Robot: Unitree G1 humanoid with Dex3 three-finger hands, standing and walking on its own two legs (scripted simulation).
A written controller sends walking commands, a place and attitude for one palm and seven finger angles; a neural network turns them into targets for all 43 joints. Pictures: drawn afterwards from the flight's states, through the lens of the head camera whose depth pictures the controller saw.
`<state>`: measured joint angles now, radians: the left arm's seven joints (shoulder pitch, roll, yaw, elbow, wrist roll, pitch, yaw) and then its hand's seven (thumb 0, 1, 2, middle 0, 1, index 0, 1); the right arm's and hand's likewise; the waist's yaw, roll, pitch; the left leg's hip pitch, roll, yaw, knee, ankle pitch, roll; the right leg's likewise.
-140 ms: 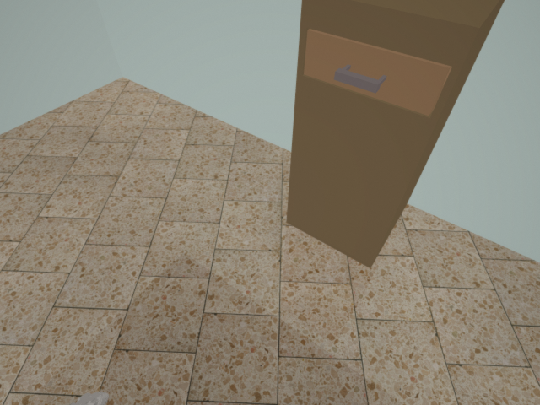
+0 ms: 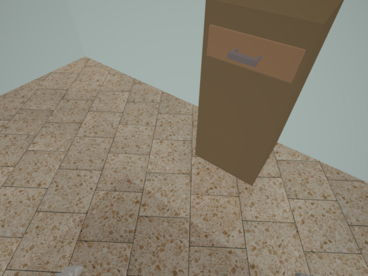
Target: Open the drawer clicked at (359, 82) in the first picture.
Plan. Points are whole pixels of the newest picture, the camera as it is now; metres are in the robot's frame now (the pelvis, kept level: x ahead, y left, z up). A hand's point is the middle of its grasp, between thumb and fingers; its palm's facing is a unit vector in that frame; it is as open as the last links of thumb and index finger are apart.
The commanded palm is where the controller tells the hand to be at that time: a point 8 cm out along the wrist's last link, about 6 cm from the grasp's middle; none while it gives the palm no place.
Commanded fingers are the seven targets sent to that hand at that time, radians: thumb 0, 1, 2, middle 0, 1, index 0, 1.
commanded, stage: stand and wait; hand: left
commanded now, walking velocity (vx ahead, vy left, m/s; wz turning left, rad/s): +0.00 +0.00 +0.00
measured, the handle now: (244, 56) +0.90 -0.19 +0.05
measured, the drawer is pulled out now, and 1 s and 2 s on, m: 0.00 0.00 0.00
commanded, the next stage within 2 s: look at it before walking up in 0.70 s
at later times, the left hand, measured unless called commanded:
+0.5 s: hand out of the picture +0.06 +0.23 -0.15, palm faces -0.03 -0.94 -0.34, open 7.4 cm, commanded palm none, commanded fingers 0.00 0.90 0.90 -0.20 -0.30 -0.20 -0.30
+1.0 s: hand out of the picture +0.07 +0.22 -0.15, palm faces -0.04 -0.94 -0.33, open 7.4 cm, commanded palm none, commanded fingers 0.00 0.90 0.90 -0.20 -0.30 -0.20 -0.30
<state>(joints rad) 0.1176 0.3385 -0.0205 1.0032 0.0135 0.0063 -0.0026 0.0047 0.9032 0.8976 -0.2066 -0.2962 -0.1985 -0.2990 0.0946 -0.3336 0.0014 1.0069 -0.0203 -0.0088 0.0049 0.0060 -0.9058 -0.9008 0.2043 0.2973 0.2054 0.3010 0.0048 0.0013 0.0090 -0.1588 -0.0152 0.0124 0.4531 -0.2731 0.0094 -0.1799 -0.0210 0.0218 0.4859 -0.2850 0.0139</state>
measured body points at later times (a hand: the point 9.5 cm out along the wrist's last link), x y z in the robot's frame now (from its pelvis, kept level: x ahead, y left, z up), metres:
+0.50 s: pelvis -0.01 -0.02 +0.00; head -0.01 -0.02 +0.45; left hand +0.06 +0.28 -0.12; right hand +0.06 -0.32 -0.13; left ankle -0.02 +0.11 -0.74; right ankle -0.01 -0.13 -0.74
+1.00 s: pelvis -0.02 -0.02 +0.01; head -0.02 -0.02 +0.46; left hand +0.07 +0.27 -0.12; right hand +0.06 -0.31 -0.13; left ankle -0.02 +0.11 -0.74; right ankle -0.01 -0.13 -0.74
